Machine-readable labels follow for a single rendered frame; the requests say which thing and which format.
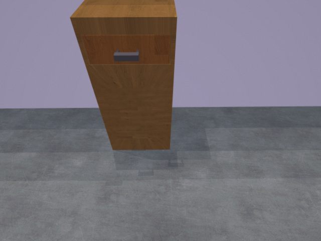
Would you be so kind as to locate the drawer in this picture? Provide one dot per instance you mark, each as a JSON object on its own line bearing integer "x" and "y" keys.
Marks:
{"x": 153, "y": 48}

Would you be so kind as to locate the cabinet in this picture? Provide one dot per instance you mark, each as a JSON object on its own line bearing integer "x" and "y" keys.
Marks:
{"x": 135, "y": 100}

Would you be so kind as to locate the handle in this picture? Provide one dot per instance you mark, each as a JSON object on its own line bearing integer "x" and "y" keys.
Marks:
{"x": 126, "y": 56}

